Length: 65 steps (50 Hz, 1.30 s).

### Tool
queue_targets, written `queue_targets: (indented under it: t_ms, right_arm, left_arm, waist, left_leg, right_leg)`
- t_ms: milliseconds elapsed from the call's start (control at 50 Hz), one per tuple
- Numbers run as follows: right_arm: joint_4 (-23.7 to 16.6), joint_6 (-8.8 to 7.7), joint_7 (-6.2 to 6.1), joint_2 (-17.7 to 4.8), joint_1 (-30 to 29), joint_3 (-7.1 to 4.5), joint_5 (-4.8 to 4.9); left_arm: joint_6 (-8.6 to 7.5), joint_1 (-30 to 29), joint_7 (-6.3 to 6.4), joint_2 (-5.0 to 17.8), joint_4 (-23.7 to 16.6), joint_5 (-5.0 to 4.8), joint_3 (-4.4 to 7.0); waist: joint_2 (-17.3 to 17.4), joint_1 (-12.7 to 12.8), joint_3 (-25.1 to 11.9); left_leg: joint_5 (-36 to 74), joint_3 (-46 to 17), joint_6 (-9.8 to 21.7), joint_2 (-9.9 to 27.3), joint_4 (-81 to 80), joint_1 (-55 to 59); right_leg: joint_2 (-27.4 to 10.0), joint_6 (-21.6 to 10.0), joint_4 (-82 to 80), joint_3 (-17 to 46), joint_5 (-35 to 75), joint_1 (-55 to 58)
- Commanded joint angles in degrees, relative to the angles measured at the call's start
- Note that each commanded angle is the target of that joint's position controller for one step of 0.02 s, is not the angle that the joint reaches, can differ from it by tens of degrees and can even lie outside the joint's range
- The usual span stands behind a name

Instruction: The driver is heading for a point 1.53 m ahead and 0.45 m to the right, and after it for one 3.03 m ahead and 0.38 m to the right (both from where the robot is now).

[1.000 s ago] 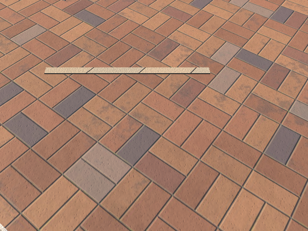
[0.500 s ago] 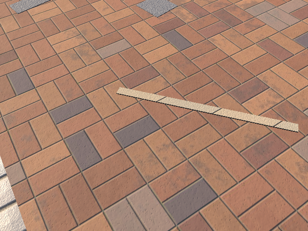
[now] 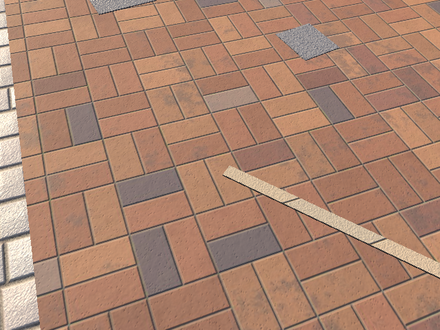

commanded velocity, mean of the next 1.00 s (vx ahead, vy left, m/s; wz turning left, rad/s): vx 0.43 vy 0.00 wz -0.01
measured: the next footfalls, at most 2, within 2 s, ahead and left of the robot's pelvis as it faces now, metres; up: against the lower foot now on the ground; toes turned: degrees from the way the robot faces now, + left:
right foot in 0.36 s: +0.37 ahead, -0.13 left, +0.00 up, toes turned -4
left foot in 0.88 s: +0.64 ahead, +0.05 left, +0.00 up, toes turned +2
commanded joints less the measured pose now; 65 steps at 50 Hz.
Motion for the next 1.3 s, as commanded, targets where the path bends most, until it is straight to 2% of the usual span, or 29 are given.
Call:
queue_targets:
  t_ms: [20,120,240,300,340,360,380,400,420,440,460,500,580,680,720,780,820,860,880,900,920,940,980,1000,1020,1060,1140,1240,1300]
  right_arm:
    - [-1.38,-1.76,-0.22,-7.22,2.39,-1.7,0.7]
    - [1.15,-1.98,-0.15,-7.2,6.93,-1.58,0.65]
    - [4.36,-1.97,-0.76,-7.96,11.85,-1.4,-0.01]
    - [5.32,-1.86,-1.33,-9.2,10.75,-1.52,-0.32]
    - [5.67,-1.66,-1.45,-10.5,8.91,-1.79,-0.62]
    - [5.51,-1.55,-1.45,-10.09,8.36,-1.57,-0.35]
    - [3.4,-1.77,-1.25,-6.24,10.65,-0.44,0.92]
    - [3.86,-1.77,-0.88,-3.59,16.25,-0.32,1.52]
    - [3.75,-1.46,-1.06,-7.16,10.99,-1.1,0.02]
    - [2.78,-1.7,-0.67,-7.11,7.27,-1.11,0.0]
    - [2.52,-1.72,-0.43,-6.01,5.49,-0.84,0.04]
    - [3.22,-0.32,0.17,-4.65,6.82,-0.52,-1.06]
    - [2.07,0.92,1.04,-3.41,2.12,-0.21,-1.23]
    - [-1.41,0.78,1.29,-2.52,-9.63,0.47,-0.9]
    - [-1.84,0.48,1.11,-1.36,-12.09,1.03,-0.69]
    - [-1.29,-0.1,0.38,-1.22,-12.58,1.28,-0.53]
    - [-0.26,-0.66,-0.18,-2.68,-10.07,0.83,-0.75]
    - [3.32,-2.0,-0.94,-4.55,-0.31,-0.07,-1.42]
    - [4.85,-3.0,-1.52,-7.92,5.51,-0.88,-2.32]
    - [4.35,-2.69,-1.77,-12.91,9.23,-2.2,-2.97]
    - [3.0,-1.44,-1.31,-11.56,7.97,-2.34,0.39]
    - [1.8,-0.74,-1.31,-9.31,4.2,-1.9,1.09]
    - [0.76,-0.24,-2.33,-4.12,-3.04,-0.33,0.55]
    - [0.87,-0.01,-2.98,-3.58,-3.82,-0.17,0.58]
    - [0.72,0.16,-3.25,-3.84,-4.14,-0.25,0.17]
    - [0.19,0.13,-3.33,-4.65,-4.98,-0.56,-0.24]
    - [-0.2,0.81,-3.34,-5.54,-6.21,-1.01,-0.62]
    - [-0.19,2.39,-2.8,-8.21,-4.94,-2.14,-0.84]
    - [-0.31,3.37,-2.63,-9.75,-5.42,-2.89,-0.58]
  left_arm:
    - [0.78,3.33,-0.69,3.57,-1.59,0.65,1.16]
    - [0.63,-7.12,-0.67,3.24,-4.5,0.43,0.99]
    - [-0.01,-16.41,-0.77,3.09,-7.87,0.21,0.37]
    - [-0.57,-14.94,-0.48,3.73,-8.02,0.17,0.57]
    - [-1.13,-4.5,0.51,5.36,-4.74,0.27,1.52]
    - [-1.73,5.48,1.16,7.02,-1.53,0.99,2.32]
    - [-2.08,13.86,1.91,12.91,-0.19,2.4,3.77]
    - [-1.77,13.94,1.31,16.33,0.44,1.65,4.61]
    - [-1.42,7.93,0.92,12.54,-0.08,-0.43,3.93]
    - [-1.49,2.38,0.73,8.47,-0.94,-0.82,2.86]
    - [-1.77,-0.16,0.54,5.85,-0.94,-0.52,2.11]
    - [-2.43,-0.5,0.72,3.77,0.47,-0.72,1.34]
    - [-3.78,4.07,0.73,5.7,3.26,-1.14,1.82]
    - [-3.66,8.28,0.77,5.11,5.65,-1.34,1.47]
    - [-3.66,9.22,1.0,4.98,6.51,-1.22,1.2]
    - [-3.34,10.89,1.44,4.71,8.08,-0.83,0.8]
    - [-3.04,9.68,1.93,4.96,8.47,-0.68,0.78]
    - [-2.65,7.23,2.35,5.56,8.38,-1.28,0.88]
    - [-2.85,7.74,2.5,4.93,7.35,-1.96,0.63]
    - [-2.65,14.61,2.73,-0.6,6.05,-3.75,-0.62]
    - [-1.35,15.87,3.57,2.27,7.34,-4.15,0.3]
    - [-0.38,12.03,3.68,4.98,7.08,-2.47,1.43]
    - [0.79,6.48,2.8,3.43,5.89,-0.66,1.8]
    - [1.73,6.38,2.34,2.86,5.63,0.03,1.99]
    - [2.68,7.63,2.06,2.07,6.01,0.38,2.03]
    - [4.02,8.35,1.97,1.26,5.63,0.15,2.25]
    - [5.68,2.98,1.43,1.34,2.58,0.45,2.25]
    - [6.15,-1.57,0.32,2.48,-1.15,0.03,2.27]
    - [5.68,-0.67,-0.01,2.55,-2.4,-0.39,2.39]
  waist:
    - [5.03,0.88,-1.95]
    - [4.47,-1.63,1.75]
    - [5.02,-4.18,3.86]
    - [5.45,-2.38,3.26]
    - [5.57,2.42,-2.58]
    - [3.8,6.55,-8.42]
    - [-4.29,7.91,-16.45]
    - [-14.5,4.38,-20.88]
    - [-4.88,2.84,-13.42]
    - [-1.36,1.2,-5.9]
    - [0.06,-0.01,-2.88]
    - [-2.46,-2.34,-1.39]
    - [-1.62,-2.41,0.11]
    - [-1.63,0.15,2.45]
    - [-1.52,0.65,2.93]
    - [-3.02,1.32,1.1]
    - [-4.2,0.09,0.18]
    - [-1.98,-4.5,-3.18]
    - [1.62,-5.74,-8.23]
    - [12.95,-3.69,-18.8]
    - [12.51,-4.58,-26.74]
    - [6.61,-3.48,-21.0]
    - [5.86,-0.9,-7.91]
    - [7.18,0.25,-5.65]
    - [7.48,0.92,-5.53]
    - [6.87,2.05,-6.52]
    - [8.96,1.39,-4.96]
    - [8.51,-0.7,-6.13]
    - [7.92,-0.07,-5.96]
  left_leg:
    - [16.1,-12.07,7.39,14.72,-12.91,4.52]
    - [15.96,-9.59,7.05,14.09,-14.94,8.15]
    - [23.16,-7.57,5.74,15.54,-12.93,15.52]
    - [35.15,-6.56,4.41,16.61,-8.26,18.27]
    - [49.62,-4.77,2.72,15.1,4.75,18.17]
    - [44.32,-2.82,1.66,12.58,17.16,12.39]
    - [21.86,0.0,-0.03,7.61,36.76,-2.6]
    - [-20.7,-3.48,-1.13,-2.89,52.17,-18.19]
    - [-16.6,-9.37,-0.06,1.55,55.27,-22.53]
    - [-11.11,-8.08,0.01,4.31,52.74,-23.01]
    - [-8.0,-7.15,-0.08,6.51,49.19,-21.49]
    - [-5.97,-6.08,-1.33,8.47,44.96,-16.7]
    - [-1.06,-3.62,-3.46,10.1,40.12,-21.02]
    - [8.27,-0.92,-5.31,10.46,25.22,-25.31]
    - [10.57,0.85,-5.22,8.64,18.69,-21.95]
    - [11.72,1.73,-4.07,5.8,13.69,-16.79]
    - [8.78,0.44,-2.62,4.59,11.3,-12.9]
    - [13.87,-0.02,-1.06,3.25,2.26,-2.48]
    - [34.74,-4.49,0.03,9.97,3.46,9.89]
    - [64.25,-19.27,8.0,28.51,10.11,28.12]
    - [68.38,-25.06,13.62,32.19,9.12,29.67]
    - [58.58,-19.45,12.4,29.35,5.41,21.79]
    - [40.25,-11.41,8.24,23.82,-1.27,6.96]
    - [34.23,-8.42,6.91,21.98,-3.64,1.58]
    - [31.37,-6.38,6.82,21.09,-4.67,-1.79]
    - [25.83,-3.82,7.86,21.07,-5.84,-4.69]
    - [5.72,-1.17,7.27,21.01,-8.45,-6.52]
    - [-2.61,-0.26,6.51,23.79,-6.95,-4.42]
    - [-5.39,1.12,3.63,24.49,-3.45,-4.61]
  right_leg:
    - [-1.34,0.93,-2.11,0.58,5.21,-5.42]
    - [-1.6,1.93,-13.25,0.15,14.62,-12.06]
    - [1.21,-0.61,-25.61,-1.87,17.14,-10.98]
    - [3.76,-3.35,-29.74,-3.09,11.8,-5.23]
    - [7.86,-5.57,-32.85,-4.74,8.66,8.1]
    - [6.55,-7.24,-35.13,-3.16,11.02,21.72]
    - [-8.34,-11.22,-36.35,14.8,5.7,38.16]
    - [-19.09,-17.32,-44.6,40.58,7.63,46.13]
    - [-15.86,-15.32,-46.45,37.06,2.22,39.12]
    - [-14.08,-13.89,-47.98,27.98,2.68,30.23]
    - [-11.16,-12.19,-50.19,22.16,6.34,24.89]
    - [-7.41,-10.09,-52.67,14.4,13.26,18.73]
    - [-6.07,-11.11,-56.02,9.1,19.41,18.82]
    - [-3.56,-9.97,-56.81,4.34,24.5,22.35]
    - [-3.06,-9.08,-54.23,1.62,37.11,22.87]
    - [-3.36,-7.74,-48.98,0.24,48.36,26.25]
    - [-4.14,-6.96,-44.37,1.85,51.65,28.12]
    - [-2.06,-5.07,-32.83,2.93,51.37,28.62]
    - [0.51,-3.56,-23.05,2.33,38.48,21.63]
    - [6.77,-1.89,-4.1,-0.84,-0.45,7.66]
    - [10.88,-1.62,6.86,2.25,-19.98,3.04]
    - [8.1,-1.46,9.45,4.39,-17.36,1.37]
    - [4.45,-0.49,5.84,3.72,-10.92,0.0]
    - [3.57,0.26,3.97,3.42,-8.3,2.25]
    - [4.16,0.83,4.68,2.15,-6.82,4.66]
    - [4.53,1.46,4.29,1.27,-5.63,5.65]
    - [2.79,1.47,-5.76,-0.08,-2.02,4.02]
    - [3.45,0.21,-15.44,-2.95,-4.29,7.54]
    - [4.41,-1.62,-24.52,-4.24,-3.72,12.41]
